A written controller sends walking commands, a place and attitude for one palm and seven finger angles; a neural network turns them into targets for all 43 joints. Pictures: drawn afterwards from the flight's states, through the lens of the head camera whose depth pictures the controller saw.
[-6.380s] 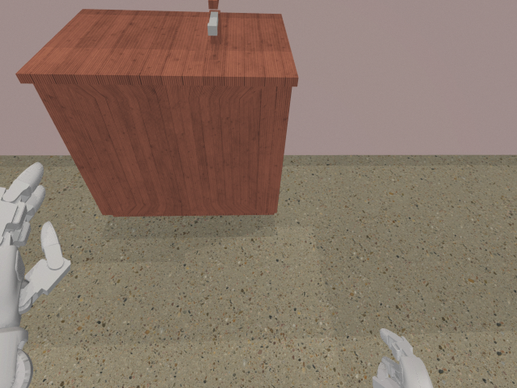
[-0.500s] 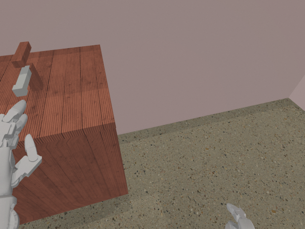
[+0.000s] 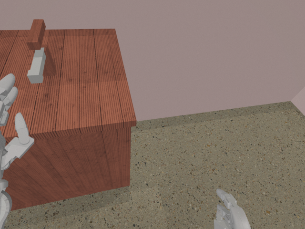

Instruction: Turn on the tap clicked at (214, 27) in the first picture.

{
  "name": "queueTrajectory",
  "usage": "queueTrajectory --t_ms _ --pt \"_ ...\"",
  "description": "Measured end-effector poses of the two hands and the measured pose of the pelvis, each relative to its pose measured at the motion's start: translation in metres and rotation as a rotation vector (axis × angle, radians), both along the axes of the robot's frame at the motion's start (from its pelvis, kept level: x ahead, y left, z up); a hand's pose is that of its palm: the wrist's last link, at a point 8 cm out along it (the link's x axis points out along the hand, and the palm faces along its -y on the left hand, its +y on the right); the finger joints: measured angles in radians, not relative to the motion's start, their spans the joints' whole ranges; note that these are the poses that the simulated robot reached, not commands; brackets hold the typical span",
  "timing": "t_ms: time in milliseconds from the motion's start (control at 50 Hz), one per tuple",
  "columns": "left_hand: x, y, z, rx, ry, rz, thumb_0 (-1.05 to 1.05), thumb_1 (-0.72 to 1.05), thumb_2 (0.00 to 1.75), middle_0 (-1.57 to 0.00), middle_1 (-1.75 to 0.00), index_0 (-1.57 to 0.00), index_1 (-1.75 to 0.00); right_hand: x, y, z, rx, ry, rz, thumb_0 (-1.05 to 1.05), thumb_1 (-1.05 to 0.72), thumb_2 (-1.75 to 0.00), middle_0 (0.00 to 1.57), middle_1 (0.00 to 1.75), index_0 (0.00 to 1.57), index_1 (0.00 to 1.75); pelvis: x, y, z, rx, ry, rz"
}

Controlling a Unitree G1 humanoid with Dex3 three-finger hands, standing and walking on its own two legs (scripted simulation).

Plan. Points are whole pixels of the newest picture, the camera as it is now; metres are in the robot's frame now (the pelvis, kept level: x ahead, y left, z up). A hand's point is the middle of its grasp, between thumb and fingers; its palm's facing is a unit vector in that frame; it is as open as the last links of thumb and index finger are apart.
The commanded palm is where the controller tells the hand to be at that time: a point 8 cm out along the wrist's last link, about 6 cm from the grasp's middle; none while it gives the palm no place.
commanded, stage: shuffle to correct the standing spot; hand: left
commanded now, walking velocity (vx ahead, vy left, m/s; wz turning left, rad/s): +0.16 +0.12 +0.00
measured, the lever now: (35, 76) +0.44 +0.38 +0.11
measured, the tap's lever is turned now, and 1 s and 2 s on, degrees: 0 0 0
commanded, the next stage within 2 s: come to a stop and stand still in 0.98 s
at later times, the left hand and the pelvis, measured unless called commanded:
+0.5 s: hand (37, 125) +0.26 +0.27 +0.16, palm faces +0.39 -0.85 -0.35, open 7.4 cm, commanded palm +0.20 +0.30 +0.18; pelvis +0.04 +0.02 -0.02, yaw +0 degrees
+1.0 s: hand (35, 117) +0.27 +0.28 +0.17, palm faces +0.41 -0.82 -0.40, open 7.4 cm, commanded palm +0.20 +0.32 +0.18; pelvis +0.05 +0.04 -0.03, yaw +1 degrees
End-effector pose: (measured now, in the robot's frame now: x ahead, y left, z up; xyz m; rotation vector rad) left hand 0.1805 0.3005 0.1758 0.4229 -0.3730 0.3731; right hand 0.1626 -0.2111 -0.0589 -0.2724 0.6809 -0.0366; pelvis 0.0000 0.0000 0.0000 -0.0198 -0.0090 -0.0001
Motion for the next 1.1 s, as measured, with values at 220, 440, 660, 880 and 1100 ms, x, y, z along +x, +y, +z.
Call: queueTrajectory --t_ms 220,440,660,880,1100 --pt "0.022 0.003 -0.008 -0.015 0.025 -0.032 0.01 0.89 0.90 -0.21 -0.30 -0.21 -0.31 0.039 0.015 0.004 0.011 -0.058 -0.008 0.01 -0.90 -0.89 0.21 0.30 0.21 0.30 0.021 0.014 -0.007 -0.011 0.004 -0.002" --pt "0.033 0.007 -0.002 0.033 -0.017 -0.037 0.01 0.89 0.90 -0.21 -0.30 -0.21 -0.31 0.036 0.006 -0.018 0.005 0.014 -0.055 0.01 -0.90 -0.89 0.21 0.30 0.20 0.30 0.036 0.019 -0.018 -0.018 0.002 0.001" --pt "0.043 0.002 0.002 0.068 0.004 -0.049 0.01 0.89 0.90 -0.21 -0.30 -0.21 -0.31 0.021 0.004 -0.032 0.038 0.062 -0.089 0.01 -0.90 -0.89 0.20 0.30 0.20 0.30 0.039 0.021 -0.018 -0.024 -0.006 0.015" --pt "0.044 0.024 -0.004 0.097 -0.050 -0.029 0.01 0.89 0.90 -0.21 -0.30 -0.21 -0.31 0.027 0.011 -0.044 0.014 0.038 -0.151 0.01 -0.90 -0.90 0.20 0.30 0.20 0.30 0.041 0.039 -0.034 0.026 -0.043 -0.015" --pt "0.051 0.025 0.014 0.101 0.019 -0.007 0.01 0.89 0.90 -0.21 -0.31 -0.21 -0.31 0.040 0.040 -0.043 0.069 0.126 -0.058 0.02 -0.90 -0.89 0.20 0.30 0.20 0.30 0.065 0.049 -0.009 0.037 -0.006 0.022"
